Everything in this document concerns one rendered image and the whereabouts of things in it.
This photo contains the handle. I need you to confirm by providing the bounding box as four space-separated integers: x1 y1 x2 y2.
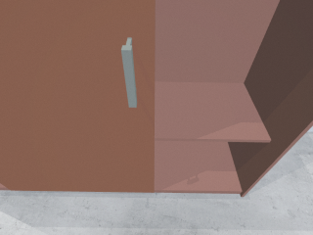
121 37 137 108

